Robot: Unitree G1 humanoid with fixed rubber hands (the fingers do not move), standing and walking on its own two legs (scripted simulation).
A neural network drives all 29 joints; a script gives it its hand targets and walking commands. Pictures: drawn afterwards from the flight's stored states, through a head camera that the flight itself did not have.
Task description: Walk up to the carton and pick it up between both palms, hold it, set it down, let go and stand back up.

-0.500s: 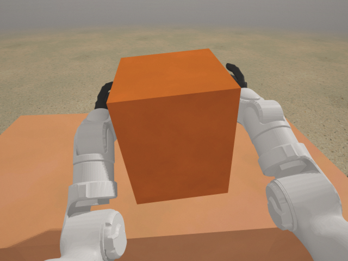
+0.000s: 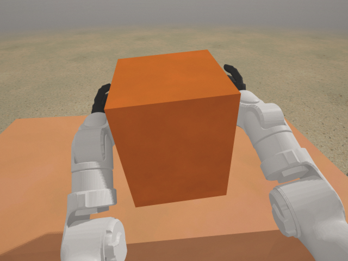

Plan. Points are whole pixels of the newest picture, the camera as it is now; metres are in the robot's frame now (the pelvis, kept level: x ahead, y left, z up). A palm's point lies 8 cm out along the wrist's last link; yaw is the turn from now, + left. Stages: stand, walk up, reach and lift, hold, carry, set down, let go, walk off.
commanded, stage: hold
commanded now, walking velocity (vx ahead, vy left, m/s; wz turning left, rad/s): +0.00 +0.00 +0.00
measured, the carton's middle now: (172, 127) +0.35 +0.00 +0.22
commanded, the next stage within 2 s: none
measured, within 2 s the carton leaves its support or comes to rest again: neither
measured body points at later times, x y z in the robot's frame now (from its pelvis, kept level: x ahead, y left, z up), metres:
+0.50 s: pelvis -0.01 +0.00 +0.00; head -0.10 +0.02 +0.44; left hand +0.37 +0.16 +0.26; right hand +0.38 -0.14 +0.28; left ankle +0.06 +0.13 -0.74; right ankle -0.05 -0.11 -0.74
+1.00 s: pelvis -0.01 +0.00 +0.00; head -0.09 +0.03 +0.44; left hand +0.37 +0.16 +0.25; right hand +0.38 -0.13 +0.28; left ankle +0.06 +0.13 -0.74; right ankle -0.05 -0.11 -0.74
